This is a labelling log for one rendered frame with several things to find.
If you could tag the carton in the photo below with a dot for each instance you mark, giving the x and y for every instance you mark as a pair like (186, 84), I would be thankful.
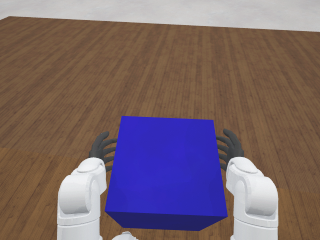
(166, 175)

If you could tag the robot left hand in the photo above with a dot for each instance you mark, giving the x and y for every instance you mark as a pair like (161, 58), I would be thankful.
(98, 151)

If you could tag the robot right hand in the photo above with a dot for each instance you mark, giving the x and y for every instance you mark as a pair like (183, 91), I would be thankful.
(233, 150)

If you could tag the robot left forearm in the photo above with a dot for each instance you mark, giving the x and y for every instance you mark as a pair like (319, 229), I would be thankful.
(78, 206)

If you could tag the robot right forearm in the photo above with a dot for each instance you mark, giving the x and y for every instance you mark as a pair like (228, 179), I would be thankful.
(255, 208)

